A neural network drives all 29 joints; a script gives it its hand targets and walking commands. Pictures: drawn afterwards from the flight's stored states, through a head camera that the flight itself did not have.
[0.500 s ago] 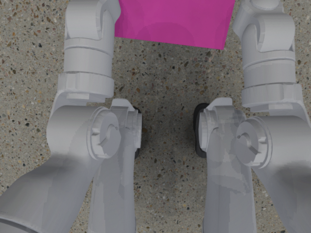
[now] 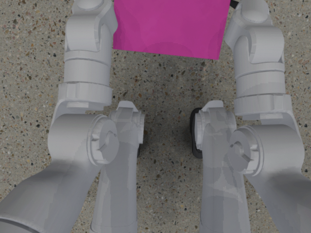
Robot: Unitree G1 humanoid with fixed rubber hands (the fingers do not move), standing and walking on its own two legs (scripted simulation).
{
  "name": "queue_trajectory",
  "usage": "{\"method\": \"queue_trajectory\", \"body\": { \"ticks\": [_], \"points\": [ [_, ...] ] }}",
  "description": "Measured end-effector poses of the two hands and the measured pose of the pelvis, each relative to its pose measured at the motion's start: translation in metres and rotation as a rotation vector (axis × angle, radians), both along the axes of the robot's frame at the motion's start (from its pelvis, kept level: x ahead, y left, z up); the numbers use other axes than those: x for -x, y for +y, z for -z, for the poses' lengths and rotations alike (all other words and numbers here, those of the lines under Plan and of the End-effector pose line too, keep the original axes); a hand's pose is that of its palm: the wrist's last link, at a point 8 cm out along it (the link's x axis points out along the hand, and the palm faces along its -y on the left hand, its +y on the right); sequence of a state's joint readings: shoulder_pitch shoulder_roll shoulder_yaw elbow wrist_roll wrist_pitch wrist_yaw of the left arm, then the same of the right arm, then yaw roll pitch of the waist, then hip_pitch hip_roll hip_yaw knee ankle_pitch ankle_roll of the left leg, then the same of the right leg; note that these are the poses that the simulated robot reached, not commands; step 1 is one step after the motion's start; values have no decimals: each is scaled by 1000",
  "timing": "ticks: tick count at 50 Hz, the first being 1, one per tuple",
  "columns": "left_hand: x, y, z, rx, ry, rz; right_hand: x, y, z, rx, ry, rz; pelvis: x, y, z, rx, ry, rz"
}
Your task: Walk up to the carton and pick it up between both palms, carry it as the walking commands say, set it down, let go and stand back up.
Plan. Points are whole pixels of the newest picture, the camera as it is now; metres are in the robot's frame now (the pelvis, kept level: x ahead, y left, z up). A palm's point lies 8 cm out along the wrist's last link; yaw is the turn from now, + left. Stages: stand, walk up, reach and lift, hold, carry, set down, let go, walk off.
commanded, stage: reach and lift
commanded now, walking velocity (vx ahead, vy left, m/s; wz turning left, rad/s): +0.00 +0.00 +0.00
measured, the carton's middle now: (168, 1) +0.56 +0.00 -0.16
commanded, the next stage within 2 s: none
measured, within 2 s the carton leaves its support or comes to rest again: neither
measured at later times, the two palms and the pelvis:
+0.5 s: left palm out of the picture +0.53 +0.13 -0.01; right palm (265, 0) +0.51 -0.13 -0.03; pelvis +0.00 +0.00 +0.05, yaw +0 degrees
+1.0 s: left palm out of the picture +0.51 +0.13 +0.06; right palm out of the picture +0.49 -0.14 +0.04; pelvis +0.00 +0.00 +0.11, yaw +0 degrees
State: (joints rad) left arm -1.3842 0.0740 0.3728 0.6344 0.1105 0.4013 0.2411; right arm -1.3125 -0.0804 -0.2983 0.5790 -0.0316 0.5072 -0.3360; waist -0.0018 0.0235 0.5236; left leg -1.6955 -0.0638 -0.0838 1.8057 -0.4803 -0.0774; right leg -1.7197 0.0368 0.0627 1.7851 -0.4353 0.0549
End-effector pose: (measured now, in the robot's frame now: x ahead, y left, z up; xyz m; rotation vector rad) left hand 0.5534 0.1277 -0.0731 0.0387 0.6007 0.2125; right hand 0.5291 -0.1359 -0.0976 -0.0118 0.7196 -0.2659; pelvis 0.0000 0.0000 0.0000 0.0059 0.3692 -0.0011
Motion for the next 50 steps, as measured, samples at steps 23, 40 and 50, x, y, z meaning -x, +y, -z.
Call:
{"method": "queue_trajectory", "body": {
  "ticks": [23, 40, 50],
  "points": [
    [20, 2, -61, -1, 21, -1, 21, 2, -62, 6, 12, 8, 3, 3, -47, 1, -73, -1],
    [35, 3, -110, -23, 21, 1, 33, 3, -112, 3, 5, 4, 0, 2, -88, 10, -146, -15],
    [42, 0, -136, -16, 16, 4, 40, 0, -140, 6, -2, 13, -2, 1, -108, -1, -170, 0]
  ]
}}
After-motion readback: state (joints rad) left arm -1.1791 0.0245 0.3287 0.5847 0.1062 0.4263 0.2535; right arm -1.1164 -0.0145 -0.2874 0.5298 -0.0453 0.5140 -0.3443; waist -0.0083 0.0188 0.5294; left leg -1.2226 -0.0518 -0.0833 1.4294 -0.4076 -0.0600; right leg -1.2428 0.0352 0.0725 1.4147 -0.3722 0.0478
